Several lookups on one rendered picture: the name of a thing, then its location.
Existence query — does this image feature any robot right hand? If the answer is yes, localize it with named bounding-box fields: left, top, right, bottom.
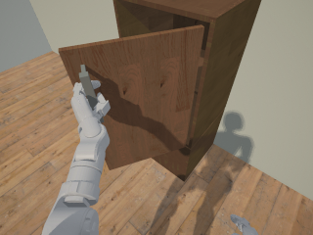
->
left=230, top=214, right=258, bottom=235

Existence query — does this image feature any robot left hand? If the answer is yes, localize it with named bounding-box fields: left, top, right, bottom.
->
left=70, top=80, right=111, bottom=124

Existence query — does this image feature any handle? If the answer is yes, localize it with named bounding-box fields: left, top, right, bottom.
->
left=79, top=65, right=104, bottom=123

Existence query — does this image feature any robot left upper arm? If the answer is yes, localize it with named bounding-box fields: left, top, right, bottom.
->
left=43, top=207, right=99, bottom=235

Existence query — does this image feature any left robot forearm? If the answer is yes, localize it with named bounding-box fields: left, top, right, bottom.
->
left=41, top=117, right=110, bottom=235

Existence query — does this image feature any cupboard door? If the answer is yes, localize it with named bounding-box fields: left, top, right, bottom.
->
left=58, top=24, right=204, bottom=170

